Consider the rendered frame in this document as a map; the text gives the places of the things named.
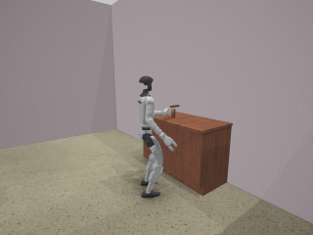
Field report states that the right robot hand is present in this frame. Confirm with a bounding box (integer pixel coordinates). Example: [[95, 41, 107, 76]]
[[163, 136, 178, 152]]

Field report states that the counter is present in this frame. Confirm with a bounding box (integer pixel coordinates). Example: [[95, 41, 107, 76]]
[[143, 105, 233, 196]]

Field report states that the robot right forearm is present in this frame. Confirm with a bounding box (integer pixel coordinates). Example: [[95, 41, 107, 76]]
[[148, 117, 167, 140]]

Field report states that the robot right foot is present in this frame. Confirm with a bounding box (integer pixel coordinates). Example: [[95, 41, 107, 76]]
[[141, 190, 160, 198]]

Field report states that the robot left forearm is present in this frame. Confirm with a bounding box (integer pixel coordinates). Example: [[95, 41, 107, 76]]
[[154, 110, 167, 117]]

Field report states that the robot right thigh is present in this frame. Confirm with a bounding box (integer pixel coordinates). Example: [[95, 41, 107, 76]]
[[144, 134, 163, 169]]

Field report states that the left robot hand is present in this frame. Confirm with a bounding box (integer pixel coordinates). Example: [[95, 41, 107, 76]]
[[164, 108, 171, 116]]

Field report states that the robot right upper arm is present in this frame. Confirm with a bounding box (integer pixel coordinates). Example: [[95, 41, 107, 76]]
[[145, 97, 155, 124]]

